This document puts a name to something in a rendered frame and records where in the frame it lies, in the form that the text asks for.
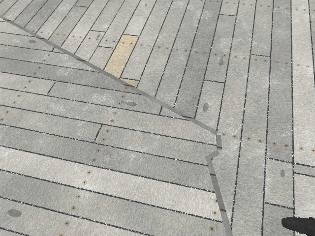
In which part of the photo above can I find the right robot hand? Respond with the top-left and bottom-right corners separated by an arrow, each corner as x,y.
282,216 -> 315,236

